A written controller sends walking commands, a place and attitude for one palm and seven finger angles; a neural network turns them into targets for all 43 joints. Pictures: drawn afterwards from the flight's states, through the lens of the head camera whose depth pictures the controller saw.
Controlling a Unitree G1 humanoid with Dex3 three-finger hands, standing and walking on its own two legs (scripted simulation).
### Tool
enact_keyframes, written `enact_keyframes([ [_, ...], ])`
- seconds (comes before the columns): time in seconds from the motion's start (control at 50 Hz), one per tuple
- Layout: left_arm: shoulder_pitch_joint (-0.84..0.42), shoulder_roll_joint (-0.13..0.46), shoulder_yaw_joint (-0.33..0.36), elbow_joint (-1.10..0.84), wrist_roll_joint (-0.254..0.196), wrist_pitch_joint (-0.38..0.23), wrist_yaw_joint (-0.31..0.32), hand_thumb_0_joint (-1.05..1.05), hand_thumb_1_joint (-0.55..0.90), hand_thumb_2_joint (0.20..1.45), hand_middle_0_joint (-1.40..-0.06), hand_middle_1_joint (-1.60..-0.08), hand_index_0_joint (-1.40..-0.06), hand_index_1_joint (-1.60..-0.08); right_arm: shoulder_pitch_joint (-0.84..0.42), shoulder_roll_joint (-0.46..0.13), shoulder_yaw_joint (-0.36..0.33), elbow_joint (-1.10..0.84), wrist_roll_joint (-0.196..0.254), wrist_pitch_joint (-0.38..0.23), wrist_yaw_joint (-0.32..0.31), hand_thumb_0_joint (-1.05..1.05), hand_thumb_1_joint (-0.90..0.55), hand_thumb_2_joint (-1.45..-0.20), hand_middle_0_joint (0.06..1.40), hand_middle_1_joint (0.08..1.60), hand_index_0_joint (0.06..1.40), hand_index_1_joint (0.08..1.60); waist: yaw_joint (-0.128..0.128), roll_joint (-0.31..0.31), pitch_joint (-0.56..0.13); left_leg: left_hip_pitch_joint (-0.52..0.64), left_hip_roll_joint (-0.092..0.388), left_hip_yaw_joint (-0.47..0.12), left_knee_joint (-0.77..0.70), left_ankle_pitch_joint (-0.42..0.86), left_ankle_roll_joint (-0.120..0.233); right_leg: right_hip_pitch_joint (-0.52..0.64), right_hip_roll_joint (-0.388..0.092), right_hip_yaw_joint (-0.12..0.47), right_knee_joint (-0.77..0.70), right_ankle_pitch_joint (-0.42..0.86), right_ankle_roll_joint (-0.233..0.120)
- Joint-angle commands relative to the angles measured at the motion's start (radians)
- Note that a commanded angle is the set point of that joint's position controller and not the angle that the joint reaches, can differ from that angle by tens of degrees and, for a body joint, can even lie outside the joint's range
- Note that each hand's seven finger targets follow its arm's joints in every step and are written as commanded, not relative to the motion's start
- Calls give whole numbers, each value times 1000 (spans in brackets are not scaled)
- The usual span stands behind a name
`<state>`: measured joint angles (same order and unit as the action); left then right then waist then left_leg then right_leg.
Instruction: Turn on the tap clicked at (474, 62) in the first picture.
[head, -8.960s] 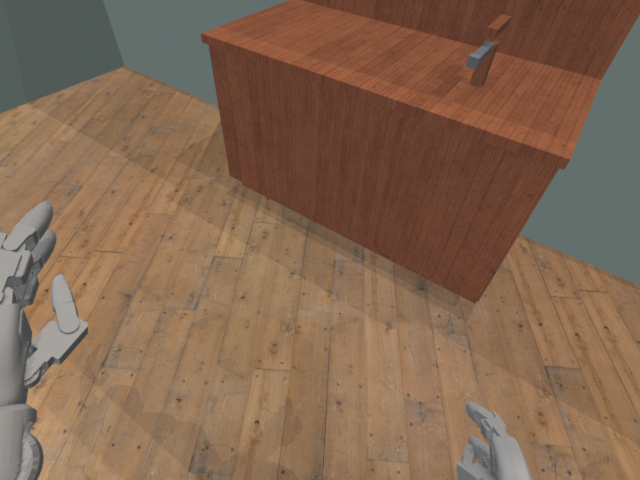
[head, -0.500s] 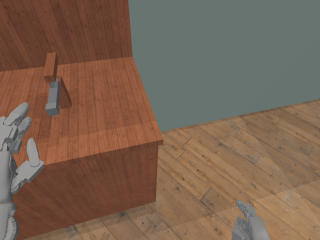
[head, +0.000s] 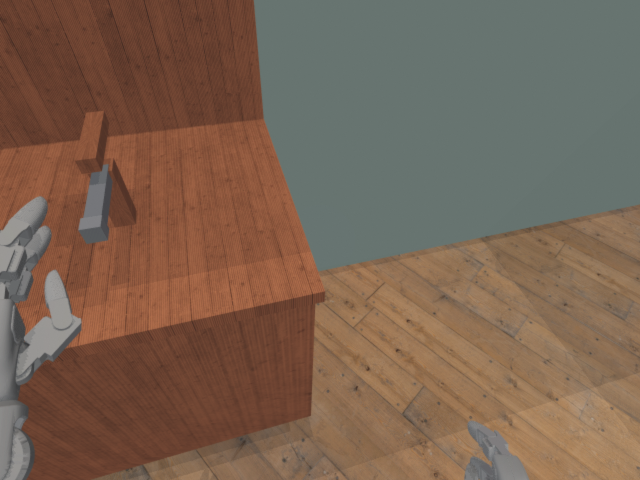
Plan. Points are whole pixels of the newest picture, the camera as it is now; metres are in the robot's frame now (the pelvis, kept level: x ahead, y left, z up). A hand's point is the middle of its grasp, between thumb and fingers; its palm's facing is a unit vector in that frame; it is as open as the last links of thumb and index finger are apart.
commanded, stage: shuffle to correct the standing spot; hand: left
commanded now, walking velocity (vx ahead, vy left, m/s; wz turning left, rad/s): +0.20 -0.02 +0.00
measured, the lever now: (94, 229) +0.41 +0.36 +0.08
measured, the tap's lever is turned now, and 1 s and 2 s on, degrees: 0 0 0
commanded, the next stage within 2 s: come to a stop and stand still in 0.06 s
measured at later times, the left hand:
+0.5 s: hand (141, 229) +0.31 +0.22 +0.18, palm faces +0.36 -0.79 -0.50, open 7.4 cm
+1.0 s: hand (55, 207) +0.32 +0.30 +0.20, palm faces +0.56 -0.76 -0.35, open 7.4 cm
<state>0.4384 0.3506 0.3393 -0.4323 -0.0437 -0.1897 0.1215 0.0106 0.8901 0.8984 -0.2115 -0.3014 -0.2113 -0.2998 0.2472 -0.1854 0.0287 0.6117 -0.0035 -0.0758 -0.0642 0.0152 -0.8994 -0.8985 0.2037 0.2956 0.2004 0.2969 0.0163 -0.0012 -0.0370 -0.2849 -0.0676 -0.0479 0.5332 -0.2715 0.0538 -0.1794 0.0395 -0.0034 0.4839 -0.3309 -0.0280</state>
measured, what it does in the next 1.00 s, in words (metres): steps on the spot: right foot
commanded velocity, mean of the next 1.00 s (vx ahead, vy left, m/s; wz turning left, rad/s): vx -0.07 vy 0.02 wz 0.00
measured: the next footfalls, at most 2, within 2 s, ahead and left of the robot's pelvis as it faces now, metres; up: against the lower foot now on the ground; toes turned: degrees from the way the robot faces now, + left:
right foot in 0.46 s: +0.19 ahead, -0.12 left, +0.00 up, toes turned +0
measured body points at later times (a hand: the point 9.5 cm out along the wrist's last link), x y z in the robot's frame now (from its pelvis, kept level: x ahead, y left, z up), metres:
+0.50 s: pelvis +0.10 -0.02 -0.01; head +0.14 -0.03 +0.44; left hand +0.29 +0.26 +0.21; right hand +0.28 -0.22 -0.10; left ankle +0.07 +0.09 -0.73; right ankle +0.15 -0.12 -0.74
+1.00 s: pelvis +0.08 +0.01 +0.00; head +0.10 +0.02 +0.45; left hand +0.28 +0.34 +0.22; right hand +0.27 -0.21 -0.08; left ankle +0.10 +0.11 -0.74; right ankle +0.15 -0.12 -0.73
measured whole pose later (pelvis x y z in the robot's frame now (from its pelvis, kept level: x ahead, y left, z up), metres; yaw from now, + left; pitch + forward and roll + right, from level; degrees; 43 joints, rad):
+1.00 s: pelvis +0.08 +0.01 +0.00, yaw +1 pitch -2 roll +0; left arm 0.17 0.45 0.46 -0.28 -0.06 -0.27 0.13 0.01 0.89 0.90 -0.21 -0.30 -0.21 -0.30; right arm 0.21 -0.21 0.01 0.59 0.01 -0.16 -0.03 0.01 -0.90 -0.90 0.20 0.29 0.20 0.30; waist 0.07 -0.02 0.07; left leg -0.25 0.00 0.04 0.52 -0.25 0.02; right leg -0.31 -0.04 -0.04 0.47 -0.14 0.00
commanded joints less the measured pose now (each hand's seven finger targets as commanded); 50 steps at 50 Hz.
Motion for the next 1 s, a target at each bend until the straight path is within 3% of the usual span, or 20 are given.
enact_keyframes([
  [0.0, -95, 176, 93, -208, -3, -60, 18, 0, 900, 900, -200, -300, -200, -300, -117, -133, -64, -154, 14, -51, 0, 0, -900, -900, 200, 300, 200, 300, -4, -92, -52, -159, 76, 9, 164, 19, -7, 119, -212, 284, -108, 118, -125],
  [0.06, -159, 187, 98, -243, -3, -85, 26, 0, 900, 900, -200, -300, -200, -300, -124, -131, -65, -160, 26, -53, 15, 0, -900, -900, 200, 300, 200, 300, 11, -129, -2, -367, 82, 53, 373, -154, -32, 260, -345, 388, -84, 418, -236],
  [0.1, -134, 211, 128, -270, 0, -102, 35, 0, 900, 900, -200, -300, -200, -300, -128, -121, -58, -161, 23, -49, 20, 0, -900, -900, 200, 300, 200, 300, 31, -70, 26, -349, 114, 53, 281, -166, -16, 252, -321, 306, -6, 503, -206],
  [0.14, -153, 217, 137, -310, -8, -99, 37, 0, 900, 900, -200, -300, -200, -300, -113, -107, -52, -150, 15, -37, 21, 0, -900, -900, 200, 300, 200, 300, -15, 40, -15, -23, 65, 123, 28, 55, -8, 66, -221, 138, 161, 497, -128],
  [0.16, -125, 219, 146, -322, -17, -94, 36, 0, 900, 900, -200, -300, -200, -300, -100, -117, -62, -146, 15, -36, 16, 0, -900, -900, 200, 300, 200, 300, -41, 135, -79, 244, 69, 35, -66, 273, 33, -107, -112, 37, 359, 460, -50],
  [0.18, -123, 212, 147, -373, -24, -99, 37, 0, 900, 900, -200, -300, -200, -300, -110, -146, -79, -160, 11, -38, 20, 0, -900, -900, 200, 300, 200, 300, -44, 352, -151, 463, 279, -289, -85, 609, 136, -328, 7, -37, 612, 128, 22],
  [0.22, -103, 217, 158, -315, -26, -107, 29, 0, 900, 900, -200, -300, -200, -300, -125, -109, -61, -166, -10, -57, 34, 0, -900, -900, 200, 300, 200, 300, -33, 239, -93, 387, 406, -490, -167, 675, 226, -426, 3, 92, 772, -224, 9],
  [0.26, -119, 221, 156, -348, -14, -86, 23, 0, 900, 900, -200, -300, -200, -300, -120, -123, -77, -149, -7, -60, 37, 0, -900, -900, 200, 300, 200, 300, -29, 95, -26, 259, 370, -323, -160, 680, 176, -395, -49, 88, 692, -165, 13],
  [0.32, 19, 205, 172, -355, -12, -66, 28, 0, 900, 900, -200, -300, -200, -300, -132, -119, -70, -164, 11, -69, 33, 0, -900, -900, 200, 300, 200, 300, 1, 157, -67, 209, 271, -53, -104, 733, 67, -226, -65, 5, 340, -26, 10],
  [0.42, 91, 208, 198, -282, -19, -48, 26, 0, 900, 900, -200, -300, -200, -300, -117, -113, -47, -185, 22, -76, 18, 0, -900, -900, 200, 300, 200, 300, -7, 92, -100, 17, 221, 27, 4, 592, -55, 151, -43, -61, -32, 392, 3],
  [0.48, 43, 204, 193, -231, -27, -53, 32, 0, 900, 900, -200, -300, -200, -300, -91, -108, -50, -179, 20, -87, 7, 0, -900, -900, 200, 300, 200, 300, -25, -66, -146, -57, 95, 64, 181, 206, -84, 190, -227, 133, -3, 961, -70],
  [0.5, 51, 179, 171, -204, -29, -46, 33, 0, 900, 900, -200, -300, -200, -300, -75, -113, -64, -175, 26, -83, 10, 0, -900, -900, 200, 300, 200, 300, -21, -192, -162, -64, 70, 48, 245, -10, -89, 172, -296, 222, -31, 948, -113],
  [0.54, 30, 181, 157, -214, -22, -47, 34, 0, 900, 900, -200, -300, -200, -300, -105, -108, -57, -167, 27, -71, 5, 0, -900, -900, 200, 300, 200, 300, -4, -204, -126, -92, 98, -6, 272, -232, -71, 112, -374, 262, -79, 812, -134],
  [0.7, -3, 211, 148, -401, 2, -49, 75, 0, 900, 900, -200, -300, -200, -300, -140, -122, -64, -181, 6, -40, -23, 0, -900, -900, 200, 300, 200, 300, 4, -19, -159, 86, 117, 22, -76, 181, -44, 21, -210, 99, -38, 305, -12],
  [0.82, -48, 192, 147, -331, 5, -45, 65, 0, 900, 900, -200, -300, -200, -300, -148, -132, -60, -185, 14, -45, -29, 0, -900, -900, 200, 300, 200, 300, 4, 118, -60, -101, 163, -31, -185, 42, -32, 87, -95, 25, -22, 171, 25],
  [0.84, -1087, 961, 652, -445, 153, -186, 42, 0, 900, 900, -200, -300, -200, -300, 36, -149, -58, -132, -46, -145, -11, 0, -900, -900, 200, 300, 200, 300, 33, 37, 132, -165, 167, 60, -2, 146, -21, -131, -166, 134, -122, 150, 24],
  [0.86, -461, 294, 224, 187, 38, -133, -14, 0, 900, 900, -200, -300, -200, -300, -32, -51, -41, -94, 4, -145, 4, 0, -900, -900, 200, 300, 200, 300, 3, -28, -77, 2, 65, 31, -11, 92, -41, -96, -211, 129, -124, 171, -50],
  [0.88, -257, 274, 197, 64, 14, -133, -8, 0, 900, 900, -200, -300, -200, -300, -24, -106, -68, -160, 17, -146, 14, 0, -900, -900, 200, 300, 200, 300, 44, 7, -4, 44, 85, 65, -16, 76, -61, -95, -198, 219, -181, 198, -48],
  [0.92, -244, 91, 25, 62, -14, -132, -24, 0, 900, 900, -200, -300, -200, -300, -60, -125, -73, -143, 29, -153, 32, 0, -900, -900, 200, 300, 200, 300, 13, 118, -76, 112, 91, 58, -107, 58, -49, -38, -180, 148, -115, 132, -42],
  [0.98, -138, 92, -19, -87, -7, -132, -20, 0, 900, 900, -200, -300, -200, -300, -68, -144, -66, -174, 33, -147, 64, 0, -900, -900, 200, 300, 200, 300, 34, 129, -24, -74, 162, -12, -253, -54, -24, 65, -98, 48, -15, 33, 14],
])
